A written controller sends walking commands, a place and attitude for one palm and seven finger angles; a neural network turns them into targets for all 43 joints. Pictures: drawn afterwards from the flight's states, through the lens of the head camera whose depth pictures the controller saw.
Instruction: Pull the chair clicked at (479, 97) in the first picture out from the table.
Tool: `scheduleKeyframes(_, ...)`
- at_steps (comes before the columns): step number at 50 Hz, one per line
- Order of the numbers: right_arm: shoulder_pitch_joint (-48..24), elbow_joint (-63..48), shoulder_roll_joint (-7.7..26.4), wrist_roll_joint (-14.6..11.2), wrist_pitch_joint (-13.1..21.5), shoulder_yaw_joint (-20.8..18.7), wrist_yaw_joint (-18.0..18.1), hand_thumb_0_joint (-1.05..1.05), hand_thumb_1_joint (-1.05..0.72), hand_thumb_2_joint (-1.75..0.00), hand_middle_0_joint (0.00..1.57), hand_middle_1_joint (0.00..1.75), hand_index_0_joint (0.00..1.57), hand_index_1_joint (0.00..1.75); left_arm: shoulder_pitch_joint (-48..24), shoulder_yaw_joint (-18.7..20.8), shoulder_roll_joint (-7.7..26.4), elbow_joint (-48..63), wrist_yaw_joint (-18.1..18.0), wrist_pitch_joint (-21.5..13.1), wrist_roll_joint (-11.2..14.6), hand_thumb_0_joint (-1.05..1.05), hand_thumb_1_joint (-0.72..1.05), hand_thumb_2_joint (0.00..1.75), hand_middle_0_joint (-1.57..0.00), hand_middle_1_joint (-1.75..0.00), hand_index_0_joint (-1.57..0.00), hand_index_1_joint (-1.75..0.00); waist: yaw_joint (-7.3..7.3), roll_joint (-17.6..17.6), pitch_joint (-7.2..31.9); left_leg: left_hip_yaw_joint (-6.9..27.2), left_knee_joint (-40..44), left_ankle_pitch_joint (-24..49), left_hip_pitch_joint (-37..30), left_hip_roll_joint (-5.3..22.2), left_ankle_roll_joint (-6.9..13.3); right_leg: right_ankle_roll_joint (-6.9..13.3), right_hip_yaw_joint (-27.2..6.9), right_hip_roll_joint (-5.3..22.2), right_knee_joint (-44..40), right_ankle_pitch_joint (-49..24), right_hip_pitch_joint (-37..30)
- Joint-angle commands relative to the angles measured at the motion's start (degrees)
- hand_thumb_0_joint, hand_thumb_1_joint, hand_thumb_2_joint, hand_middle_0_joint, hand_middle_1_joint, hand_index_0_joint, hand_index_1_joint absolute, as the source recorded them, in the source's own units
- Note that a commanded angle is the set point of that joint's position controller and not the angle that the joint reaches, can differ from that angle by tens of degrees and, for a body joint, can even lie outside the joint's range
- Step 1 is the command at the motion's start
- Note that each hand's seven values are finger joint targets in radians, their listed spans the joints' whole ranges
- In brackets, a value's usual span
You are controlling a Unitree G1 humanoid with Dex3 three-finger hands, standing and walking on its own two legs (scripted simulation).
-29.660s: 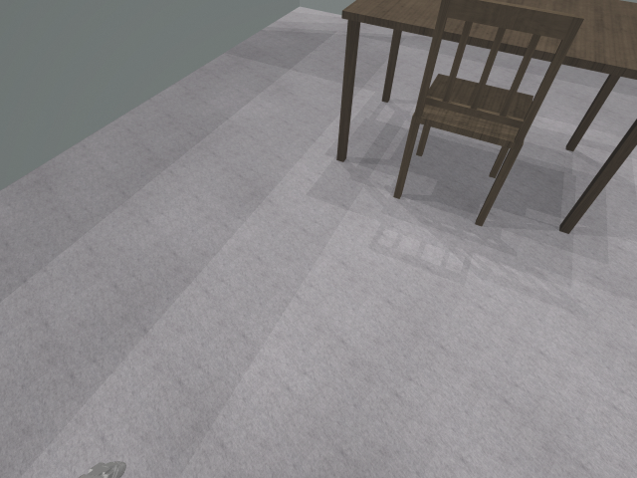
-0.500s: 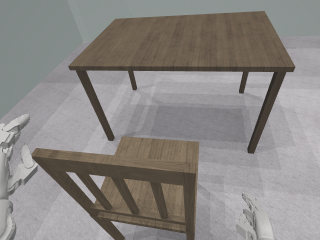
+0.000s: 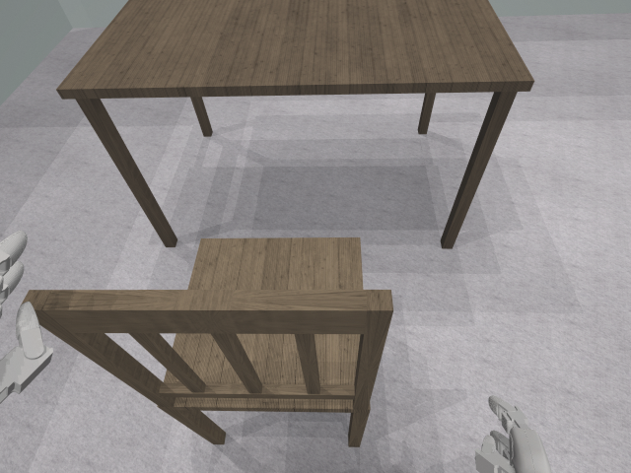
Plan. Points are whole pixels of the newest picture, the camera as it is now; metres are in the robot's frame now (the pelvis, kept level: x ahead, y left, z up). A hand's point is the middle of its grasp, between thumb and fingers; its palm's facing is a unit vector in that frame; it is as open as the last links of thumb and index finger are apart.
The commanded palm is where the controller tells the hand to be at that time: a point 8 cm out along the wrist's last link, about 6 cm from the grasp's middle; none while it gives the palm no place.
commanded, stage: step back with the hand held close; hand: left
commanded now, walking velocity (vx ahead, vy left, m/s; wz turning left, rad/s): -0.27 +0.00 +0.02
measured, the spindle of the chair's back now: (240, 362) +0.28 +0.14 -0.11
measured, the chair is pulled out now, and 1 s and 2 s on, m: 0.57 0.57 0.57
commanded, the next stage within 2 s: stop stepping back and stand still in 1.38 s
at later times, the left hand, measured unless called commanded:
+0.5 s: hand out of the picture +0.14 +0.27 +0.15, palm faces +0.44 -0.76 -0.47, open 7.4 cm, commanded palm +0.08 +0.31 +0.18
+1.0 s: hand out of the picture +0.09 +0.26 +0.16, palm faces +0.45 -0.72 -0.53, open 7.4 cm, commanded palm +0.02 +0.30 +0.18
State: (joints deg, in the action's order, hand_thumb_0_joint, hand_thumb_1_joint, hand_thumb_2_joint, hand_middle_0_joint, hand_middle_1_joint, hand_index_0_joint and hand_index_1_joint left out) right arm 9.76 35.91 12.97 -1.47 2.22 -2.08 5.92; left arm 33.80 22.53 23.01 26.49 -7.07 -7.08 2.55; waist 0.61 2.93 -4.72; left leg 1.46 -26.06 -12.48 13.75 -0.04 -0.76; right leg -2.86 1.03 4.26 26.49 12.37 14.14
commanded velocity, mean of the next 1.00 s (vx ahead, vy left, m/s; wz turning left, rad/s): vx -0.34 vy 0.00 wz -0.02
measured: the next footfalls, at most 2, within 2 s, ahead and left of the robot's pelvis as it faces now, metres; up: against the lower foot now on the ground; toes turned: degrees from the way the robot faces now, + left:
left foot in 1.20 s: -0.08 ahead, +0.13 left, +0.00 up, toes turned +5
right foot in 1.48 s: -0.14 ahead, -0.16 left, +0.00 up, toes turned +0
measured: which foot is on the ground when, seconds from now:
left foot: down 0.00-1.00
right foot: down 0.00-1.00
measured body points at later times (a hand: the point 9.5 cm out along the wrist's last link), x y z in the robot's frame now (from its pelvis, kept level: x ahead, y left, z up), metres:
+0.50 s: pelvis -0.06 +0.00 -0.01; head -0.04 +0.01 +0.44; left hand +0.11 +0.31 +0.18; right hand +0.13 -0.24 -0.08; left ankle +0.01 +0.13 -0.74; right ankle +0.01 -0.15 -0.74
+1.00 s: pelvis -0.11 -0.01 -0.03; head -0.07 +0.00 +0.42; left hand +0.06 +0.30 +0.19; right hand +0.07 -0.23 -0.11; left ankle +0.01 +0.13 -0.74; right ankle -0.02 -0.15 -0.74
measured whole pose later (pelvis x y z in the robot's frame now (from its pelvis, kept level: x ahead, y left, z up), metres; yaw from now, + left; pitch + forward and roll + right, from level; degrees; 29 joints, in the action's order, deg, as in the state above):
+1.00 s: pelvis -0.11 -0.01 -0.03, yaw +3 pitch -1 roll -3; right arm 11.8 35.0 10.6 -0.6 8.6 -0.9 4.5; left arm 31.3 28.6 26.1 32.2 -8.1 -14.3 2.5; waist 0.4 2.2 -5.1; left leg 4.0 -39.3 -9.9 29.3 3.9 -1.1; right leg -1.0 1.9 -0.6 37.6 15.5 23.3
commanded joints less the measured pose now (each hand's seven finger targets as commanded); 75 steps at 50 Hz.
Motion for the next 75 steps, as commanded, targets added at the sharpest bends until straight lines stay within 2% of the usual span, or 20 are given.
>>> scheduleKeyframes(1,-6.49,-10.0,5.62,-0.01,3.91,-1.61,0.61,0.0,-0.9,-0.9,0.2,0.3,0.2,0.3,1.0,9.9,11.39,15.67,-2.34,-4.74,0.29,0.0,0.9,0.9,-0.2,-0.3,-0.2,-0.3,-1.88,3.4,13.97,5.81,4.97,21.18,-1.02,8.36,3.16,2.48,1.08,1.39,2.69,-9.99,-7.23)
scheduleKeyframes(7,-5.51,-8.66,5.15,-0.1,4.75,-1.65,0.74,0.0,-0.9,-0.9,0.2,0.3,0.2,0.3,1.08,9.95,10.46,13.31,-2.75,-4.61,0.68,0.0,0.9,0.9,-0.2,-0.3,-0.2,-0.3,-1.44,4.33,12.31,5.7,4.08,11.96,3.06,8.66,3.38,2.78,-0.14,1.42,2.33,-6.15,-5.94)
scheduleKeyframes(16,-4.59,-9.6,4.89,0.23,3.59,-0.77,0.13,0.0,-0.9,-0.9,0.2,0.3,0.2,0.3,-5.05,8.2,11.1,13.5,-3.58,-3.14,0.63,0.0,0.9,0.9,-0.2,-0.3,-0.2,-0.3,-0.24,-10.15,8.71,2.97,-12.46,-6.45,-0.72,1.98,1.2,7.89,-6.96,9.71,-8.96,9.41,12.37)
scheduleKeyframes(22,-6.2,-11.99,5.99,-0.37,5.44,-0.38,1.32,0.0,-0.9,-0.9,0.2,0.3,0.2,0.3,-5.61,10.1,11.58,16.26,-3.98,-5.39,-0.2,0.0,0.9,0.9,-0.2,-0.3,-0.2,-0.3,-0.83,13.66,5.49,13.87,13.46,-21.95,21.66,11.12,5.82,2.12,0.57,-1.86,11.05,7.83,-5.86)
scheduleKeyframes(25,-4.22,-11.91,6.11,0.15,6.52,-0.43,0.4,0.0,-0.9,-0.9,0.2,0.3,0.2,0.3,-2.79,9.32,11.02,17.21,-3.14,-6.32,-0.03,0.0,0.9,0.9,-0.2,-0.3,-0.2,-0.3,-1.17,7.21,8.78,10.48,6.53,-12.9,16.7,8.9,4.74,2.45,-0.76,-0.82,6.85,1.68,-5.4)
scheduleKeyframes(29,-3.4,-11.63,6.52,0.36,7.62,-0.94,-0.18,0.0,-0.9,-0.9,0.2,0.3,0.2,0.3,-3.52,10.29,10.79,16.68,-3.01,-7.36,-0.48,0.0,0.9,0.9,-0.2,-0.3,-0.2,-0.3,-1.02,6.43,6.13,8.71,5.31,-24.21,24.52,8.25,4.59,2.93,-3.03,-0.33,6.42,7.87,-5.75)
scheduleKeyframes(36,-1.55,-8.3,5.13,1.5,7.1,-1.09,-1.33,0.0,-0.9,-0.9,0.2,0.3,0.2,0.3,-5.26,11.56,12.8,17.16,-3.96,-7.99,0.07,0.0,0.9,0.9,-0.2,-0.3,-0.2,-0.3,-0.24,-9.55,11.33,2.87,-17.64,-11.21,4.16,1.63,1.14,9.54,-11.29,10.82,-7.44,8.92,12.81)
scheduleKeyframes(39,-3.19,-8.93,5.42,1.03,6.59,-1.37,-0.96,0.0,-0.9,-0.9,0.2,0.3,0.2,0.3,-3.51,12.5,12.76,17.29,-3.78,-7.98,0.71,0.0,0.9,0.9,-0.2,-0.3,-0.2,-0.3,-0.27,-5.16,10.59,7.72,-6.67,-12.51,6.2,4.91,2.39,6.56,-6.54,5.69,-1.53,10.04,11.65)
scheduleKeyframes(42,-4.76,-10.01,7.16,0.43,7.71,-1.59,-0.15,0.0,-0.9,-0.9,0.2,0.3,0.2,0.3,-3.28,13.83,12.94,17.69,-4.06,-8.98,-0.02,0.0,0.9,0.9,-0.2,-0.3,-0.2,-0.3,-0.25,12.33,7.28,15.01,10.82,-27.91,23.8,12.98,6.07,2.55,-0.92,-2.67,14.38,14.77,-0.41)
scheduleKeyframes(46,-2.07,-9.82,6.76,0.27,9.56,-2.02,-0.97,0.0,-0.9,-0.9,0.2,0.3,0.2,0.3,-1.82,12.42,11.33,17.85,-2.22,-10.72,0.19,0.0,0.9,0.9,-0.2,-0.3,-0.2,-0.3,-0.66,10.93,7.78,13.2,7.22,-19.42,21.43,14.36,7.23,2.38,0.42,-4.14,14.31,9.95,-2.46)
scheduleKeyframes(49,-1.55,-8.89,6.41,0.94,10.2,-1.98,-1.3,0.0,-0.9,-0.9,0.2,0.3,0.2,0.3,-2.97,13.41,12.83,18.33,-1.51,-11.43,0.06,0.0,0.9,0.9,-0.2,-0.3,-0.2,-0.3,-0.83,4.13,8.78,7.88,-1.39,-20.33,20.09,9.89,4.76,4.14,-3.24,-1.24,5.41,7.56,-2.35)
scheduleKeyframes(52,-0.63,-6.87,5.31,1.66,9.26,-2.73,-1.96,0.0,-0.9,-0.9,0.2,0.3,0.2,0.3,-5.48,15.21,16.99,18.18,-3.13,-10.18,0.51,0.0,0.9,0.9,-0.2,-0.3,-0.2,-0.3,-1.01,-12.44,9.79,-0.95,-36.15,-16.03,6.69,-0.31,-1.37,15.4,-25.95,17.85,-16.42,26.21,19.71)
scheduleKeyframes(53,-1.44,-6.91,3.73,2.02,8.18,-1.82,-2.67,0.0,-0.9,-0.9,0.2,0.3,0.2,0.3,-6.06,12.94,14.54,16.99,-3.29,-9.26,0.24,0.0,0.9,0.9,-0.2,-0.3,-0.2,-0.3,-0.76,-14.65,11.86,0.62,-43.16,-15.54,7.08,-0.28,-0.69,16.37,-24.24,19.79,-16.02,19.23,17.24)
scheduleKeyframes(58,-2.51,-7.45,2.92,1.31,7.52,0.07,-1.13,0.0,-0.9,-0.9,0.2,0.3,0.2,0.3,-3.33,12.98,11.9,16.23,-3.01,-10.58,0.21,0.0,0.9,0.9,-0.2,-0.3,-0.2,-0.3,0.07,-9.22,8.37,-1.18,-0.75,-9.43,4.14,1.9,0.95,6.79,-7.53,8.15,-1.02,-2.54,5.83)
scheduleKeyframes(60,-2.23,-7.53,5.92,1.79,9.06,-2.43,-1.06,0.0,-0.9,-0.9,0.2,0.3,0.2,0.3,-3.75,13.05,11.56,19.48,-3.31,-12.34,-0.59,0.0,0.9,0.9,-0.2,-0.3,-0.2,-0.3,-0.13,10.08,8.84,12.58,9.25,10.36,5.41,16.91,6.96,1.54,-1.64,-0.79,16.74,0.1,5.9)
scheduleKeyframes(63,-1.91,-6.4,4.73,3.08,11.82,-3.25,-2.55,0.0,-0.9,-0.9,0.2,0.3,0.2,0.3,-2.53,12.4,10.66,22.4,-2.15,-13.38,0.89,0.0,0.9,0.9,-0.2,-0.3,-0.2,-0.3,0.95,16.86,12.95,14.42,4.28,34.05,0.92,22.52,11.44,1.46,-5.15,-3.47,37.21,19.12,13.62)
scheduleKeyframes(67,-0.32,-5.07,5.55,1.51,11.26,-4.12,-3.8,0.0,-0.9,-0.9,0.2,0.3,0.2,0.3,-3.67,11.71,11.08,25.43,-1.77,-13.2,0.29,0.0,0.9,0.9,-0.2,-0.3,-0.2,-0.3,-0.07,12.49,12.32,5.85,0.1,41.5,-8.4,18.51,7.1,2.93,0.22,-2.75,17.27,11.46,9.93)
scheduleKeyframes(72,-1.49,-5.37,5.65,2.12,10.59,-3.09,-3.2,0.0,-0.9,-0.9,0.2,0.3,0.2,0.3,1.96,13.86,12.33,16.92,-0.86,-12.09,0.2,0.0,0.9,0.9,-0.2,-0.3,-0.2,-0.3,-0.33,9.03,10.85,6.35,-1.98,16.37,0.91,15.69,3.98,3.07,2.79,-1.79,-4.11,-2.92,-2.58)
scheduleKeyframes(74,-1.28,-5.67,5.06,1.78,10.08,-2.53,-3.08,0.0,-0.9,-0.9,0.2,0.3,0.2,0.3,0.1,15.14,14.37,14.89,-0.75,-12.83,0.32,0.0,0.9,0.9,-0.2,-0.3,-0.2,-0.3,0.43,-0.75,10.49,1.56,-8.5,2.49,3.91,10.73,1.58,4.61,-0.38,3.33,-6.36,-12.04,-1.34)
scheduleKeyframes(75,1.04,-6.8,4.22,0.58,9.28,-2.84,-3.12,0.0,-0.9,-0.9,0.2,0.3,0.2,0.3,1.11,13.03,12.9,12.79,-0.6,-11.98,1.3,0.0,0.9,0.9,-0.2,-0.3,-0.2,-0.3,1.16,-13.36,13.89,-2.25,-16.26,-5.68,4.69,4.73,-0.92,8.48,-10.2,9.97,-6.35,-14.01,0.24)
